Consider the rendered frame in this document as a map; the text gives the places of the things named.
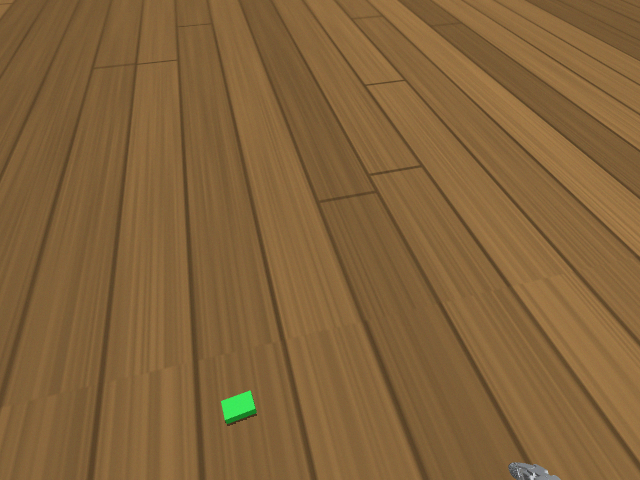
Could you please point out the right robot hand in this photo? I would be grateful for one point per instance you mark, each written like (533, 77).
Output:
(523, 471)

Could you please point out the small box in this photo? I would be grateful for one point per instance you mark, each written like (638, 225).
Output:
(238, 407)

